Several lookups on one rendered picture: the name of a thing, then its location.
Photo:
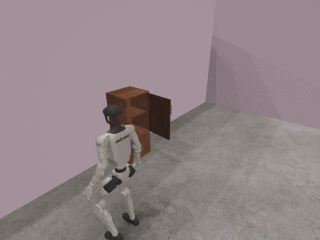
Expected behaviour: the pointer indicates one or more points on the robot torso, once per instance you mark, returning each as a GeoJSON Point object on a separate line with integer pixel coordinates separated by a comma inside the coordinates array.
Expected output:
{"type": "Point", "coordinates": [118, 154]}

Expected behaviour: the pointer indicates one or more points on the robot right upper arm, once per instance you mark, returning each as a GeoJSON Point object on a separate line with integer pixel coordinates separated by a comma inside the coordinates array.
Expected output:
{"type": "Point", "coordinates": [133, 137]}

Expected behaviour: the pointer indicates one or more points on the left robot hand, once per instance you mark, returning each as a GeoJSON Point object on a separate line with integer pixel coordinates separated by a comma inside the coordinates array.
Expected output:
{"type": "Point", "coordinates": [88, 193]}

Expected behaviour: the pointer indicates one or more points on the right robot hand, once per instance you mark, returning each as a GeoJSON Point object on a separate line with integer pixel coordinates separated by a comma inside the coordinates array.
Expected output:
{"type": "Point", "coordinates": [138, 164]}

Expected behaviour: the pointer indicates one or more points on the robot right foot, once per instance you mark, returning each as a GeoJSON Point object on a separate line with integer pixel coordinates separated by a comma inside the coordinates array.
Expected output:
{"type": "Point", "coordinates": [126, 217]}

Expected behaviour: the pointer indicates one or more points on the cupboard door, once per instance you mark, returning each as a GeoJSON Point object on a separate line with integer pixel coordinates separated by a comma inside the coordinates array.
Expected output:
{"type": "Point", "coordinates": [159, 115]}

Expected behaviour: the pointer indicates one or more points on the robot right forearm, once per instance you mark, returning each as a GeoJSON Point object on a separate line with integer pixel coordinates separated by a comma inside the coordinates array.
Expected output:
{"type": "Point", "coordinates": [137, 154]}

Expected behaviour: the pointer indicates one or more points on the robot left forearm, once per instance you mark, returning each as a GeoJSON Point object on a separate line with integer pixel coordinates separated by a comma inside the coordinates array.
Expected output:
{"type": "Point", "coordinates": [98, 174]}

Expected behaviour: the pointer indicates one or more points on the robot left upper arm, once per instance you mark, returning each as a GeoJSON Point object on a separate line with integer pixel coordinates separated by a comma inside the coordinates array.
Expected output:
{"type": "Point", "coordinates": [101, 143]}

